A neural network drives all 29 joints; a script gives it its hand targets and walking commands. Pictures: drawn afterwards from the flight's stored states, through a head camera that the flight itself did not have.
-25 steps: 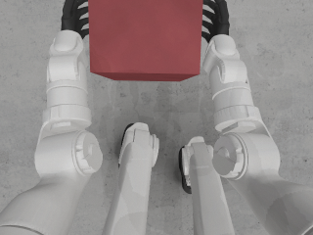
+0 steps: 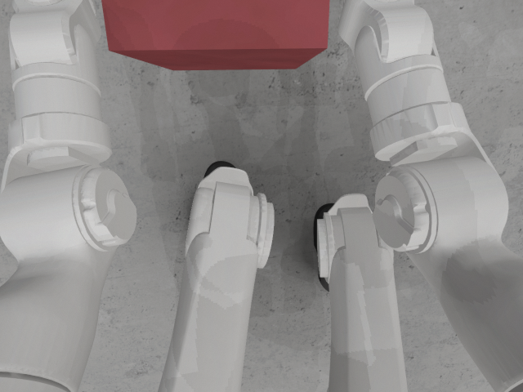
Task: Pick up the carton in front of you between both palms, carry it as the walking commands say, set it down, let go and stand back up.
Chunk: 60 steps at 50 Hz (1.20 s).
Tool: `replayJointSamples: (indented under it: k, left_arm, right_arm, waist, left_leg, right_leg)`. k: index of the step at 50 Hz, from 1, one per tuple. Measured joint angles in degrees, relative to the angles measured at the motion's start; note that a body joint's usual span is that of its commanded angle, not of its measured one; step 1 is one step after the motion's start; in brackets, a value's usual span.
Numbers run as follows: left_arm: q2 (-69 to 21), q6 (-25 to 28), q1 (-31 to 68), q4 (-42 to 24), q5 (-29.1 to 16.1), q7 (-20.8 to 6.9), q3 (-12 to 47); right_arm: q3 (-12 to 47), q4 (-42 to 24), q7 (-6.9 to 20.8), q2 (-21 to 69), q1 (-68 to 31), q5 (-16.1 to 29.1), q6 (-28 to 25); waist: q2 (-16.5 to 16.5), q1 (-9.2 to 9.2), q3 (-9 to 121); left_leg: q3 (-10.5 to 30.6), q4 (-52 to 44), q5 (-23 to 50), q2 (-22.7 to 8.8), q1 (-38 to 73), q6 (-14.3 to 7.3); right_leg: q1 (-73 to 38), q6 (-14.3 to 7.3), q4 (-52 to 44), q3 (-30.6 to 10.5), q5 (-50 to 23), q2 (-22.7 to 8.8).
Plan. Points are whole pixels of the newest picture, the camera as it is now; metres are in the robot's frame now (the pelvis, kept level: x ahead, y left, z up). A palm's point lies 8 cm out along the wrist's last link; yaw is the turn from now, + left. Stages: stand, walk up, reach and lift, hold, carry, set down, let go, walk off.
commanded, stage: set down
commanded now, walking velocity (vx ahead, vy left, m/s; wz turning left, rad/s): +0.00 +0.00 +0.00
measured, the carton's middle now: out of the picture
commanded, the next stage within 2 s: none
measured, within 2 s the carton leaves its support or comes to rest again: rests again in 0.50 s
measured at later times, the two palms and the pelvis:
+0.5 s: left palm out of the picture +0.47 +0.32 -0.21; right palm out of the picture +0.55 +0.02 -0.20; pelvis -0.01 -0.01 -0.02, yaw -1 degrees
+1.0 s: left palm out of the picture +0.47 +0.32 -0.22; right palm out of the picture +0.55 +0.01 -0.22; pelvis -0.02 -0.01 -0.04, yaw +0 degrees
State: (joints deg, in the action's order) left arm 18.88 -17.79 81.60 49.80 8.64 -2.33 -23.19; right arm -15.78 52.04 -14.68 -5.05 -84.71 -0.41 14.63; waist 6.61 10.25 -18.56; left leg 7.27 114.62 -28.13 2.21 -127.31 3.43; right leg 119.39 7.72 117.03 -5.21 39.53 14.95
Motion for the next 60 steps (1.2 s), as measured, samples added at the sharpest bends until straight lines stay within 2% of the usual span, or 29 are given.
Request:
replayJointSamples:
  k: [13,27,34,49,55,60]
  left_arm:
    - [0.88,1.50,0.43,2.70,-0.16,-1.91,-1.51]
    - [3.17,3.02,2.74,6.01,-2.11,-3.38,-0.57]
    - [2.98,3.81,3.86,7.58,-1.71,-4.91,-0.96]
    - [4.43,6.13,5.04,9.93,-0.29,-7.22,-4.33]
    - [5.32,8.57,5.93,13.47,-0.25,-7.17,-4.97]
    - [8.47,12.80,6.43,20.81,-4.64,-3.39,-3.38]
  right_arm:
    - [3.04,3.37,1.10,-1.71,-1.74,1.24,-0.87]
    - [6.72,7.17,2.18,-3.69,-5.49,3.08,-1.98]
    - [7.37,9.39,3.26,-5.32,-6.27,3.18,-2.86]
    - [6.86,10.53,6.27,-5.38,-7.67,2.44,-4.19]
    - [9.38,10.13,6.75,-5.97,-7.54,3.82,-4.39]
    - [13.80,10.81,5.30,-7.82,-8.37,7.87,-5.23]
  waist:
    - [0.49,0.64,-1.60]
    - [1.00,0.76,-7.55]
    - [0.86,1.24,-8.47]
    - [0.71,0.81,-10.68]
    - [0.19,0.32,-11.33]
    - [-1.43,-0.35,-11.35]
  left_leg:
    - [-1.22,2.67,-0.84,-2.25,-0.82,-0.22]
    - [-2.39,4.69,-0.61,-4.17,0.52,-0.50]
    - [-2.90,5.75,-0.72,-4.73,0.49,-0.71]
    - [-2.79,6.96,-0.39,-5.38,0.82,-0.72]
    - [-2.91,7.47,-0.39,-5.30,0.93,-0.68]
    - [-3.27,7.47,-0.52,-5.07,0.40,-1.38]
  right_leg:
    - [2.20,-0.53,3.14,0.31,-0.45,0.14]
    - [2.14,-0.98,5.85,0.34,-1.55,0.31]
    - [2.53,-1.26,7.24,0.45,-1.56,-0.09]
    - [2.70,-2.24,8.85,1.59,-2.09,-1.08]
    - [2.27,-2.19,9.46,1.77,-1.68,-1.85]
    - [1.91,-1.87,9.20,1.82,-0.85,-3.06]
